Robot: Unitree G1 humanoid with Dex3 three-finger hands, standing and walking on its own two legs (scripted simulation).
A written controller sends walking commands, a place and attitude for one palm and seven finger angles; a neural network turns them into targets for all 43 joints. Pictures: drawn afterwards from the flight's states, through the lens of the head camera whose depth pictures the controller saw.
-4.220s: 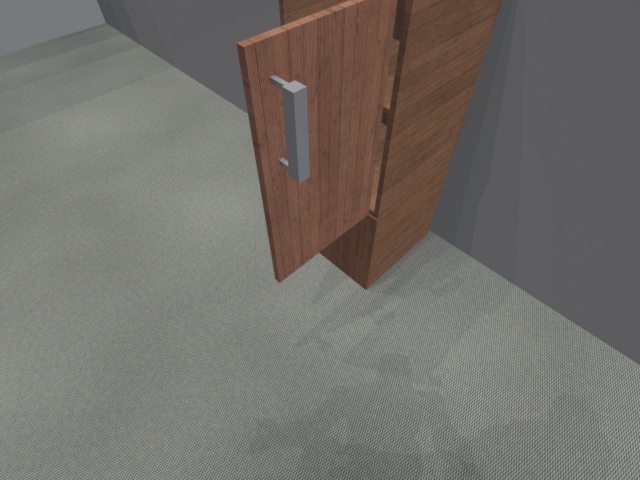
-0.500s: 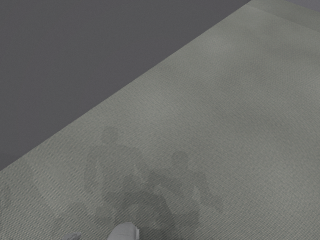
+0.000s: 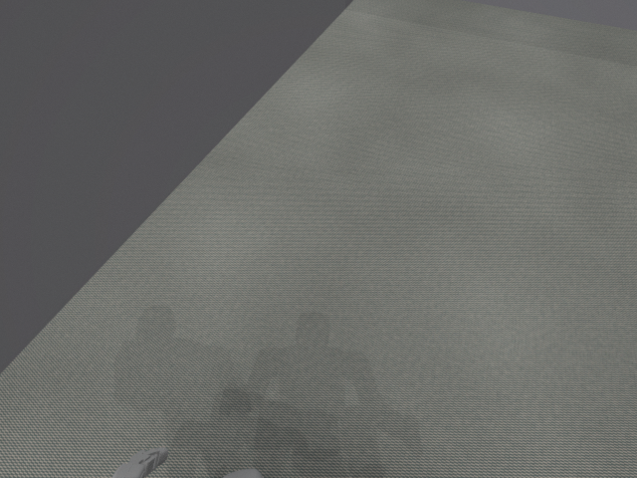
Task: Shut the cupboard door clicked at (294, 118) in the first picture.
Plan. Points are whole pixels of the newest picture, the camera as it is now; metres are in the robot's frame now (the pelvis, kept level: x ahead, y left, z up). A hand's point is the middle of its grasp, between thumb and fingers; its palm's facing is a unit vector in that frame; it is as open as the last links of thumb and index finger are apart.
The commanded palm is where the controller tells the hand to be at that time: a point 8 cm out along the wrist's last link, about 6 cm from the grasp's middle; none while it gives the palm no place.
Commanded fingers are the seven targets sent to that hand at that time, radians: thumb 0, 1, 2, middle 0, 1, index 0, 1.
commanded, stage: walk around to get in front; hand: left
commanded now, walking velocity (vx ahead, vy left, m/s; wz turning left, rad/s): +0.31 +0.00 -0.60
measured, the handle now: out of the picture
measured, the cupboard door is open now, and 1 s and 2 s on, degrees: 90 90 90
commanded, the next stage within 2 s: walk to a spot facing it in 1.04 s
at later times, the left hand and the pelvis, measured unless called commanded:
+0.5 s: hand (224, 373) +0.28 +0.17 -0.15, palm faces -0.29 -0.94 -0.18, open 7.4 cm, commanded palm none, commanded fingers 0.00 0.90 0.90 -0.20 -0.30 -0.20 -0.30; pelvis +0.15 +0.00 +0.02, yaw -18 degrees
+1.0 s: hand (330, 271) +0.47 +0.01 -0.14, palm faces -0.44 -0.87 -0.22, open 7.2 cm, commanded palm none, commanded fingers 0.00 0.90 0.90 -0.20 -0.30 -0.20 -0.30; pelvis +0.34 -0.15 +0.02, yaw -28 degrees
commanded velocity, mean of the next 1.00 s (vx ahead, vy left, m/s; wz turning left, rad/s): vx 0.35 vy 0.00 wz -0.38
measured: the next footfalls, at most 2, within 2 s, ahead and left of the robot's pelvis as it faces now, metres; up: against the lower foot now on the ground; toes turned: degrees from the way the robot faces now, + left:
left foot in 0.28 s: +0.19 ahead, +0.13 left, +0.00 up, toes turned -6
right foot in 0.68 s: +0.29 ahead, -0.20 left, +0.00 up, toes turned -31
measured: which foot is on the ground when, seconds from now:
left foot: up 0.00-0.26, down 0.28-0.68, up 0.70-1.00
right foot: down 0.00-0.28, up 0.30-0.66, down 0.68-1.00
